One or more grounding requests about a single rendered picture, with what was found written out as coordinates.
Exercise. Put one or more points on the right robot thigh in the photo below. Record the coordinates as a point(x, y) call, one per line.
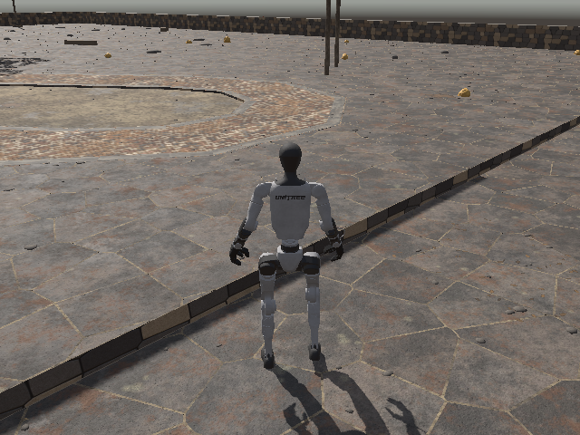
point(311, 263)

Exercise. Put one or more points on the left robot upper arm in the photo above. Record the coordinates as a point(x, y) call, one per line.
point(255, 205)

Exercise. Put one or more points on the robot torso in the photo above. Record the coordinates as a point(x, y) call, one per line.
point(290, 213)

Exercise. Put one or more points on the right robot forearm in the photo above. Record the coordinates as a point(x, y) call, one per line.
point(333, 236)

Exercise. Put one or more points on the robot right hand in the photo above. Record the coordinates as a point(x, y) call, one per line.
point(339, 251)

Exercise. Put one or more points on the left robot forearm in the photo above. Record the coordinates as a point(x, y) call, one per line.
point(242, 236)

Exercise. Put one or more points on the robot left hand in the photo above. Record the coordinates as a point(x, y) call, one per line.
point(234, 252)

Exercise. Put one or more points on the right robot upper arm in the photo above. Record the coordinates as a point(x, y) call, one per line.
point(318, 191)

